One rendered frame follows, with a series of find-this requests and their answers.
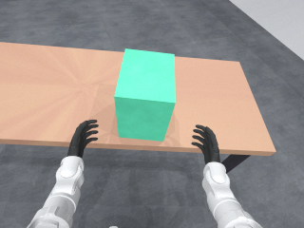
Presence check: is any table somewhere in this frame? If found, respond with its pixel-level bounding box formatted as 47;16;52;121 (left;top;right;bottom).
0;42;276;174

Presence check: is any left robot hand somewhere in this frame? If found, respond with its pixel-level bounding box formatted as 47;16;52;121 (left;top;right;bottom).
67;120;99;158

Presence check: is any right robot hand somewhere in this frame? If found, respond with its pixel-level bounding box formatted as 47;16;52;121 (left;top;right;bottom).
191;124;220;164

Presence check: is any left robot forearm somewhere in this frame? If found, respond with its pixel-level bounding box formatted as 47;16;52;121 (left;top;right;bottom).
27;156;85;228

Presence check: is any carton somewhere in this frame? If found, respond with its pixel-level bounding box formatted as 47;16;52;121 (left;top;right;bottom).
114;48;176;142

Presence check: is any right robot forearm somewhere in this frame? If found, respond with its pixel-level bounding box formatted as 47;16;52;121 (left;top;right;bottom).
201;161;263;228

